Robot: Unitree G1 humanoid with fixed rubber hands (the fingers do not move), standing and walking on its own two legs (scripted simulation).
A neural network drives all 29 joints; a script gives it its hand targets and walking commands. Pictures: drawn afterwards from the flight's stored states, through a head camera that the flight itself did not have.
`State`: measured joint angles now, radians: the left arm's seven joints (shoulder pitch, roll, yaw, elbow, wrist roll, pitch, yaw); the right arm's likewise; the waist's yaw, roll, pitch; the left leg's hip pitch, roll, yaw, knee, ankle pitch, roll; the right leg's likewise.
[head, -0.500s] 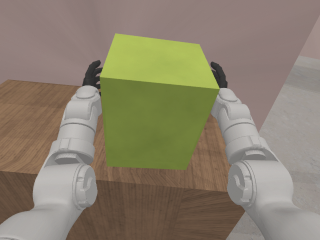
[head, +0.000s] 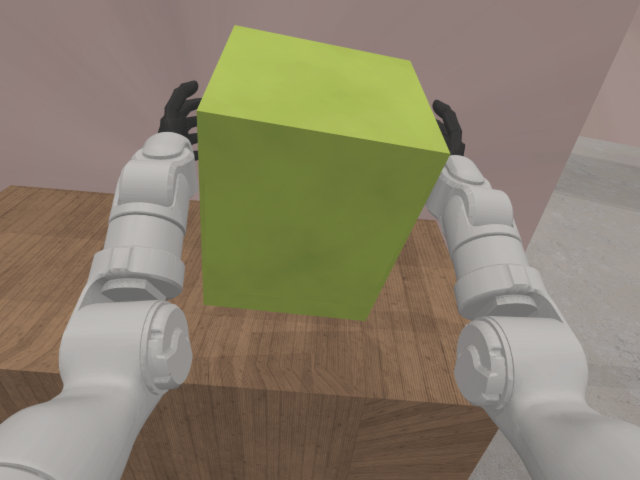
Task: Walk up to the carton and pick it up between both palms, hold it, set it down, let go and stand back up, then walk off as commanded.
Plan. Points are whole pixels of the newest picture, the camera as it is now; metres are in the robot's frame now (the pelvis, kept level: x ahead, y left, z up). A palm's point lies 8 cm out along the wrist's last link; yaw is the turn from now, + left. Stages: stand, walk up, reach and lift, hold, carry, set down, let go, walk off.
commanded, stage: reach and lift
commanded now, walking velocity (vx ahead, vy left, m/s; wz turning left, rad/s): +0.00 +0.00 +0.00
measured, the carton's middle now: (305, 184) +0.41 +0.05 +0.24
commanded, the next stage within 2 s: hold in 0.68 s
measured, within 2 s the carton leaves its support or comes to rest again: neither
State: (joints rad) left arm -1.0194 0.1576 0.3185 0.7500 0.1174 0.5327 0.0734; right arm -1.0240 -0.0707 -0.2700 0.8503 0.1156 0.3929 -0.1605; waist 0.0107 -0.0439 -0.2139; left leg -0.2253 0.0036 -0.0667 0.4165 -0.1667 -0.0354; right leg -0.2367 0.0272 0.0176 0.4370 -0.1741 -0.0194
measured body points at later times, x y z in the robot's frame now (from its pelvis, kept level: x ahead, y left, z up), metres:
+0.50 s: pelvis +0.00 +0.00 +0.00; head -0.10 +0.02 +0.44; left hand +0.39 +0.20 +0.29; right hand +0.40 -0.13 +0.30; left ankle +0.04 +0.14 -0.74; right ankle +0.04 -0.10 -0.74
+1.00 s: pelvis -0.01 +0.00 +0.00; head -0.11 +0.02 +0.44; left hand +0.38 +0.19 +0.29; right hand +0.39 -0.13 +0.31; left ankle +0.04 +0.14 -0.74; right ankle +0.04 -0.10 -0.74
